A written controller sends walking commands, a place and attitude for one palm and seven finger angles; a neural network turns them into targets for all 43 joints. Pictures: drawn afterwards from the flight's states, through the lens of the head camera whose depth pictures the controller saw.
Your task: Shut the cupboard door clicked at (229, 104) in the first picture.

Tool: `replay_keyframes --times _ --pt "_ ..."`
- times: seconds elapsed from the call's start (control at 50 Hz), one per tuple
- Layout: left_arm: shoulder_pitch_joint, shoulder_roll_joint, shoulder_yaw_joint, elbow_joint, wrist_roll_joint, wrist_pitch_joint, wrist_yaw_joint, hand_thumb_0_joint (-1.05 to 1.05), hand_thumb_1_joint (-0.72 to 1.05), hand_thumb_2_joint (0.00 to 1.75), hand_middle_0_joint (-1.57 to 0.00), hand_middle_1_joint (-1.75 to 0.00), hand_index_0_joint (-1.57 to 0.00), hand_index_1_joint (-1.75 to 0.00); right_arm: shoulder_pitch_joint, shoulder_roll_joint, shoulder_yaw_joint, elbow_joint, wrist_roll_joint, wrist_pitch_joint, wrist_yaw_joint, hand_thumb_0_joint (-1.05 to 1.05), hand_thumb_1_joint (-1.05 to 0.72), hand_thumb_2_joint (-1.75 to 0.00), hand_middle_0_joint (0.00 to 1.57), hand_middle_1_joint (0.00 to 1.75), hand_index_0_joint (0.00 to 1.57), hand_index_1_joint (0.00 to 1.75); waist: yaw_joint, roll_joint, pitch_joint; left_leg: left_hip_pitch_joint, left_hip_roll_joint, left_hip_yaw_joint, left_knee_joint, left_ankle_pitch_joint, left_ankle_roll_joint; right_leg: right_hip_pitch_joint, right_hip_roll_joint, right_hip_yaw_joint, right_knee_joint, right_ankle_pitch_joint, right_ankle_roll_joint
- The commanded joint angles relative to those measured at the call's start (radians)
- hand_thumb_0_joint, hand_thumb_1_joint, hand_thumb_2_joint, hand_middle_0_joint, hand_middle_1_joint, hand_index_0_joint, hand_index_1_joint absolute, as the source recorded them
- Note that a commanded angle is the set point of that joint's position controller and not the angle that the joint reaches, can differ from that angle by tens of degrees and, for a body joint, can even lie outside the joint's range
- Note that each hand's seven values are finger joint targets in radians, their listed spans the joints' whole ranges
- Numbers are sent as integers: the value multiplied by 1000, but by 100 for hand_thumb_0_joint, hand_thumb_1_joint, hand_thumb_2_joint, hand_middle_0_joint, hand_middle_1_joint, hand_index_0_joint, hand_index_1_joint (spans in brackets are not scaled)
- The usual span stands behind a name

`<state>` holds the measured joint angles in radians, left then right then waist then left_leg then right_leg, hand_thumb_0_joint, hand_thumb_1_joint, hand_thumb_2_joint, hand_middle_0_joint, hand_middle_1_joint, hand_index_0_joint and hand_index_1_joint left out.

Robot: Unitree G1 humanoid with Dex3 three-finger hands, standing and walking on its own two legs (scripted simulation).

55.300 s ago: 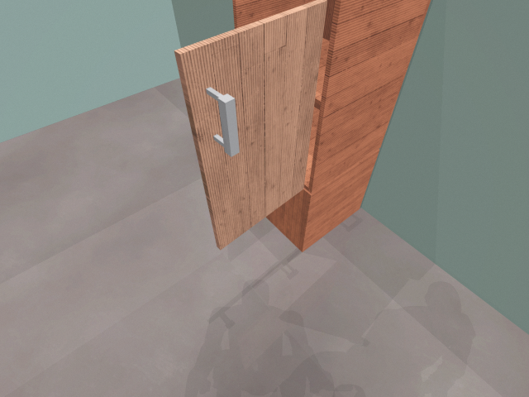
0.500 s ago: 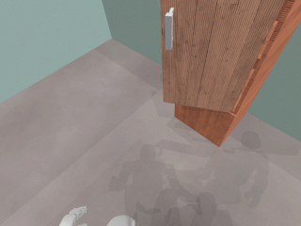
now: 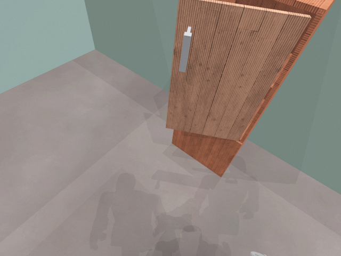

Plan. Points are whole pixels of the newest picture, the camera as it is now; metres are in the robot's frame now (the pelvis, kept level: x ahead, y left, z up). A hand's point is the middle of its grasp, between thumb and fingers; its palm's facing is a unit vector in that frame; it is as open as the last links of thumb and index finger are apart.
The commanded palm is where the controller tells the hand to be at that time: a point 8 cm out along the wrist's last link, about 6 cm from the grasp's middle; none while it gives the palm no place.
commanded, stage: take the last steps up to it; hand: left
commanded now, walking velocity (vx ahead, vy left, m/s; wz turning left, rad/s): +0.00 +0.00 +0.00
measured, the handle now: (185, 49) +0.69 +0.02 +0.11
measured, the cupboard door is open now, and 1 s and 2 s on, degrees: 28 28 28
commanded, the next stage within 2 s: come to a stop and stand still in 0.78 s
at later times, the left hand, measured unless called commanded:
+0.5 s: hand (138, 229) +0.21 +0.10 -0.15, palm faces -0.19 -0.96 -0.19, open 7.4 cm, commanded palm none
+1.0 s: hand (146, 250) +0.17 +0.07 -0.18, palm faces -0.02 -0.99 -0.14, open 7.3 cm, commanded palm none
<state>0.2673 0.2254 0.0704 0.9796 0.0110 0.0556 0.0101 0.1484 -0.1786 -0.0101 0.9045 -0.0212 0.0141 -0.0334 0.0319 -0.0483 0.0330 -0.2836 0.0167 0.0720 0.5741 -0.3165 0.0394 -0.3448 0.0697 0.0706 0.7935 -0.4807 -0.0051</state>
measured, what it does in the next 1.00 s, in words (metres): walks ahead: right foot, then left foot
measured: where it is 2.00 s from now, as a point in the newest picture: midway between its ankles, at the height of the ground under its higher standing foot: outside the picture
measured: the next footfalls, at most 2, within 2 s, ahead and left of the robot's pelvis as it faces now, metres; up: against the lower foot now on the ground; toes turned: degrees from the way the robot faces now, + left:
right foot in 0.48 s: +0.10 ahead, -0.18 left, +0.00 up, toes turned -11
left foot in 0.88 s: +0.27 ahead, +0.00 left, +0.00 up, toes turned +2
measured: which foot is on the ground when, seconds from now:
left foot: down 0.00-0.48, up 0.50-0.86, down 0.88-1.00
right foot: up 0.00-0.46, down 0.48-0.90, up 0.92-1.00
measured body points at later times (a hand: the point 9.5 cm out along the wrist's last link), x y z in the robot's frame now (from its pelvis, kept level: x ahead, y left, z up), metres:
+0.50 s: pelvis +0.05 -0.06 +0.00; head +0.07 -0.07 +0.45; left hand +0.22 +0.15 -0.13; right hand -0.09 -0.29 -0.15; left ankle -0.01 +0.09 -0.73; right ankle +0.06 -0.17 -0.74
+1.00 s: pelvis +0.19 -0.09 +0.00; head +0.21 -0.07 +0.45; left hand +0.17 +0.12 -0.17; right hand +0.25 -0.33 -0.14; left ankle +0.23 -0.01 -0.73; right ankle +0.10 -0.19 -0.70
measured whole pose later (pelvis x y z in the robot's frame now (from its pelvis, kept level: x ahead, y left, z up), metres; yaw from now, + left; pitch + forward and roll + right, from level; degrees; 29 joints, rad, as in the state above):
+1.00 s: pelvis +0.19 -0.09 +0.00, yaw -5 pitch -1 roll +0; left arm 0.32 0.14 0.01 1.14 0.00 0.01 0.02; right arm 0.17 -0.15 0.00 1.01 -0.02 -0.04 -0.04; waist 0.02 -0.04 0.06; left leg -0.29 0.02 0.14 0.56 -0.25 0.05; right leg -0.24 -0.01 -0.06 0.83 -0.54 -0.01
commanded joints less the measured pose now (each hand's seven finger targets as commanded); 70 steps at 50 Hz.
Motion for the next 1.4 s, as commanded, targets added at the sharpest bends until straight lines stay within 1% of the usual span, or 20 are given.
replay_keyframes --times 0.0,0.16,0.3,0.4,0.44,0.46,0.48,0.6,0.78,0.82,0.84,0.86,0.88,0.92,1.0,1.16,1.18,1.22,1.24,1.38 --pt "-27 88 29 -78 11 -17 -9 0 90 90 -20 -30 -20 -30 76 -181 -34 -47 -12 -19 -28 0 -90 -90 20 30 20 30 -34 201 -31 124 320 -259 -240 621 136 -149 -75 10 294 -24 32" --pt "-119 54 14 -84 19 -16 -45 0 90 90 -20 -30 -20 -30 219 -194 -55 32 -16 -40 -16 0 -90 -90 20 30 20 30 -87 184 -7 235 320 -216 -359 113 102 -262 -111 -51 228 116 36" --pt "-219 27 -6 -96 18 -31 -60 0 90 90 -20 -30 -20 -30 287 -197 -63 96 -23 -49 -3 0 -90 -90 20 30 20 30 -104 213 56 186 318 -143 -389 71 99 -170 -124 -114 -25 139 20" --pt "-88 38 1 -41 14 -50 -54 0 90 90 -20 -30 -20 -30 250 -196 -61 115 -18 -45 7 0 -90 -90 20 30 20 30 -28 168 -2 76 266 -68 -252 82 51 151 -69 -173 -296 241 -4" --pt "91 129 21 30 18 -75 -34 0 90 90 -20 -30 -20 -30 243 -132 -48 112 2 -50 21 0 -90 -90 20 30 20 30 50 -39 -73 -149 135 75 34 19 -20 476 -217 10 -440 151 -69" --pt "186 217 37 62 16 -82 -19 0 90 90 -20 -30 -20 -30 211 -66 -28 74 7 -51 22 0 -90 -90 20 30 20 30 80 -277 -79 -361 23 112 296 -323 -50 556 -436 329 -557 71 -165" --pt "177 220 34 62 3 -75 -8 0 90 90 -20 -30 -20 -30 165 -118 -40 61 1 -36 23 0 -90 -90 20 30 20 30 80 -184 -13 -362 57 2 433 -330 -36 400 -477 345 -631 -9 -204" --pt "-36 42 -13 25 4 -107 1 0 90 90 -20 -30 -20 -30 256 -44 -44 129 -9 -21 32 0 -90 -90 20 30 20 30 -77 -27 59 -252 101 -22 467 -12 -61 159 -318 -17 -630 338 -173" --pt "64 61 -18 94 11 -121 7 0 90 90 -20 -30 -20 -30 122 -23 -31 79 -4 -43 39 0 -90 -90 20 30 20 30 -47 -46 30 -142 48 32 66 41 -45 275 -317 -24 -505 660 -180" --pt "56 60 -18 100 1 -117 8 0 90 90 -20 -30 -20 -30 199 -42 -30 112 -7 -56 30 0 -90 -90 20 30 20 30 -89 -38 -6 46 9 51 -74 177 -32 229 -266 -73 -359 743 -133" --pt "74 37 -23 101 -2 -114 7 0 90 90 -20 -30 -20 -30 274 -88 -36 135 -10 -67 23 0 -90 -90 20 30 20 30 -111 41 -67 216 57 -29 -105 341 -3 145 -213 -99 -208 689 -90" --pt "107 1 -30 88 -9 -113 8 0 90 90 -20 -30 -20 -30 353 -164 -48 147 -18 -73 11 0 -90 -90 20 30 20 30 -128 194 -144 392 247 -244 -109 560 95 -20 -119 -163 -25 409 -38" --pt "91 -13 -47 67 -14 -107 10 0 90 90 -20 -30 -20 -30 375 -205 -52 151 -11 -62 2 0 -90 -90 20 30 20 30 -125 292 -139 399 413 -395 -179 801 207 -111 -66 -165 178 -118 -14" --pt "60 -20 -46 87 -5 -79 25 0 90 90 -20 -30 -20 -30 210 -139 -17 125 -3 -52 -21 0 -90 -90 20 30 20 30 -63 231 -52 190 368 -284 -215 897 187 -36 -140 -44 151 -112 3" --pt "95 -13 -40 108 -5 -40 21 0 90 90 -20 -30 -20 -30 74 -134 -14 109 8 -31 -28 0 -90 -90 20 30 20 30 -22 166 -29 134 276 -145 -210 798 120 76 -133 -80 -119 37 23" --pt "117 17 -4 54 21 -11 17 0 90 90 -20 -30 -20 -30 -13 -166 -68 60 5 16 -12 0 -90 -90 20 30 20 30 12 162 -18 -43 237 -116 -154 338 76 123 -113 -86 -169 295 3" --pt "115 37 -3 46 24 -20 18 0 90 90 -20 -30 -20 -30 -13 -148 -68 55 8 19 -7 0 -90 -90 20 30 20 30 11 114 -16 -52 182 -90 -104 262 43 130 -136 -33 -239 399 -12" --pt "48 142 6 17 28 -39 18 0 90 90 -20 -30 -20 -30 40 -67 -65 45 19 31 8 0 -90 -90 20 30 20 30 -28 -150 -27 -56 -23 32 146 -104 -52 62 -381 228 -460 507 -126" --pt "37 150 6 11 23 -47 20 0 90 90 -20 -30 -20 -30 17 -64 -62 43 15 43 9 0 -90 -90 20 30 20 30 -5 -167 -32 -45 -24 -34 290 -251 -51 33 -433 271 -513 567 -190" --pt "31 134 9 11 15 -64 36 0 90 90 -20 -30 -20 -30 26 -94 -57 62 13 35 17 0 -90 -90 20 30 20 30 10 -82 -111 -181 -12 -98 423 -181 -85 319 -390 150 -407 914 -191"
